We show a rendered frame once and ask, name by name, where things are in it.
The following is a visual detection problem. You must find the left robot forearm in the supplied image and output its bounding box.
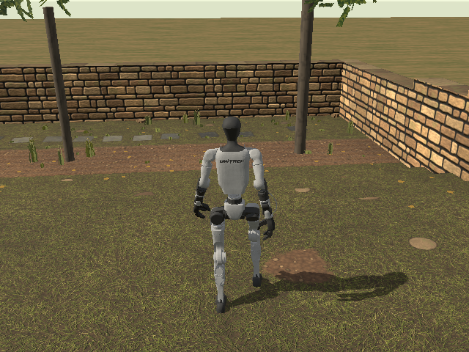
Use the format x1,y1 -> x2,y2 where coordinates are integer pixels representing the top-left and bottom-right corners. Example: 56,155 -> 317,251
194,177 -> 207,206

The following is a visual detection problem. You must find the robot left upper arm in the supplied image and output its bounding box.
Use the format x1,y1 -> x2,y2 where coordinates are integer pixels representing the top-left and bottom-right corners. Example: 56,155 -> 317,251
199,148 -> 218,188

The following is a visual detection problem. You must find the robot right upper arm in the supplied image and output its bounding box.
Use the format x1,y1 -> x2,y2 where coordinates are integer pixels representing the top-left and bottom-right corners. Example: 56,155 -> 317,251
248,147 -> 265,190

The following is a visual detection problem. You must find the robot left hand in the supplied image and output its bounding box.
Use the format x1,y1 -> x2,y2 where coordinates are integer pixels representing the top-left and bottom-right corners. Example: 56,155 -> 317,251
193,203 -> 210,219

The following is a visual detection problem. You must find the right robot forearm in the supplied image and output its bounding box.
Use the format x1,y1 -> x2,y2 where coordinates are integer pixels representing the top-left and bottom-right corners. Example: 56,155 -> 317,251
258,179 -> 273,219

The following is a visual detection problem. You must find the robot right shin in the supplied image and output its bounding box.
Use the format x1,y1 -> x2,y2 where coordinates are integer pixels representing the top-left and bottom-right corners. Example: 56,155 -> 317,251
250,230 -> 261,277

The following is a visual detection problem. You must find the left robot foot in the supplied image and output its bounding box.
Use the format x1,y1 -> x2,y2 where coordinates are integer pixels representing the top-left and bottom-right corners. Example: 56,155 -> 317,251
215,294 -> 226,313

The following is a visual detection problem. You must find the robot right hand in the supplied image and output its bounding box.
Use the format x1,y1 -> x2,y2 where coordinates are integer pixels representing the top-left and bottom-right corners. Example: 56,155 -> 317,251
257,217 -> 275,240

